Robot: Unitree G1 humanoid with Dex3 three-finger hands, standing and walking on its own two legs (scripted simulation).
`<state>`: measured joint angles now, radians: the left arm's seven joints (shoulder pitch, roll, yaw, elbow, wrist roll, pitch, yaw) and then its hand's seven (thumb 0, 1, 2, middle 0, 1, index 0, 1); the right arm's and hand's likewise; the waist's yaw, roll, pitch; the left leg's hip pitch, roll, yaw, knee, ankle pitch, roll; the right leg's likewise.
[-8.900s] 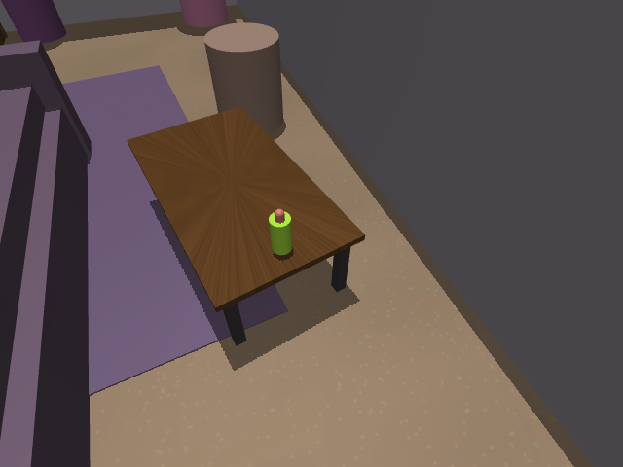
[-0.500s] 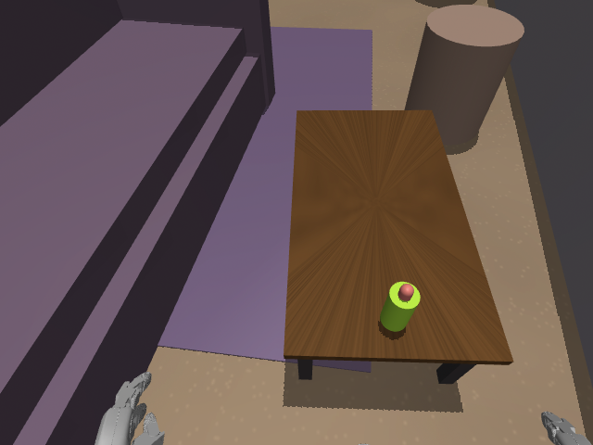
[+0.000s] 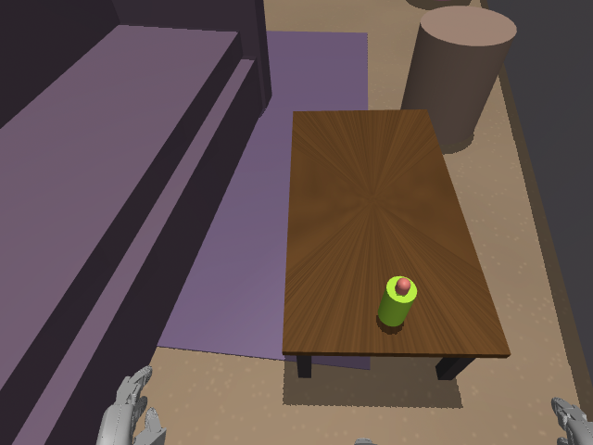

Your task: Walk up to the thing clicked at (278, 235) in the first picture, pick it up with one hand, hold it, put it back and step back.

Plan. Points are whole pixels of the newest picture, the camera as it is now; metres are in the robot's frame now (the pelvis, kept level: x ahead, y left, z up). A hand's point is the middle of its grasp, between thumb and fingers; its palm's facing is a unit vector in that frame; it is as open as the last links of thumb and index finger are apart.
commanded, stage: go down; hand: right
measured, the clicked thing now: (397, 298) +0.49 -0.20 -0.30
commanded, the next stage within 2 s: approach in 1.22 s
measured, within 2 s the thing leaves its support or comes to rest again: neither
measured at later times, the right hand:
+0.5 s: hand (555, 335) +0.31 -0.35 -0.04, palm faces +0.19 +0.97 -0.18, open 17.3 cm
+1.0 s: hand (568, 296) +0.36 -0.39 -0.03, palm faces +0.19 +0.97 -0.12, open 17.0 cm
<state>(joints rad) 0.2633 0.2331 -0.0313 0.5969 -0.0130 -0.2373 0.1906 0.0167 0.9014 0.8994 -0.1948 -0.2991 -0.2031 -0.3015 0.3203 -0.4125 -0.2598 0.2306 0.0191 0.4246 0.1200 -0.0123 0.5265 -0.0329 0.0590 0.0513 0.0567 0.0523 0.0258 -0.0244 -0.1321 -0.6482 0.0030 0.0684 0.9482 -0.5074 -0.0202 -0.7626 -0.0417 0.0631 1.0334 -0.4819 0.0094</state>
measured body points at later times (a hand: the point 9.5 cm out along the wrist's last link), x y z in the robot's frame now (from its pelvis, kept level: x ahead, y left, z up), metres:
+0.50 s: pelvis -0.02 +0.00 -0.02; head +0.09 -0.02 +0.42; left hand +0.06 +0.29 -0.11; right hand +0.29 -0.40 -0.03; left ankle -0.02 +0.14 -0.68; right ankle +0.01 -0.12 -0.68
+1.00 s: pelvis -0.03 -0.01 -0.03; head +0.11 -0.05 +0.39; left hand +0.05 +0.27 -0.12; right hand +0.35 -0.44 -0.02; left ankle -0.02 +0.14 -0.68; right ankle +0.01 -0.12 -0.68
